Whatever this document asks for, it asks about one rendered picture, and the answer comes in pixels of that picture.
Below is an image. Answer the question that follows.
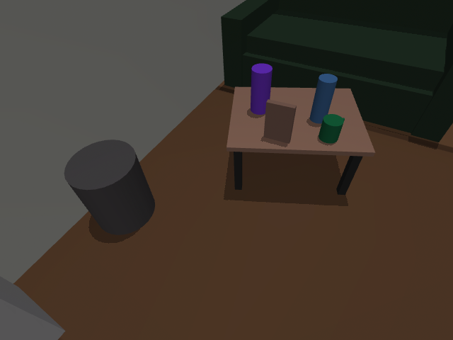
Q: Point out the sofa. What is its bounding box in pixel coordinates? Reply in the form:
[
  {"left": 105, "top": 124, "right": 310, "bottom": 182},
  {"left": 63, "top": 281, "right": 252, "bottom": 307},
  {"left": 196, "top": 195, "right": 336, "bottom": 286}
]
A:
[{"left": 221, "top": 0, "right": 453, "bottom": 142}]

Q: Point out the coffee table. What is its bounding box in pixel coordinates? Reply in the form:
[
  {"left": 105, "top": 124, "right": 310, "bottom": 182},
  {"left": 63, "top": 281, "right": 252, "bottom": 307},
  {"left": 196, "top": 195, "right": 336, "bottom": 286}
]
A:
[{"left": 226, "top": 87, "right": 375, "bottom": 195}]

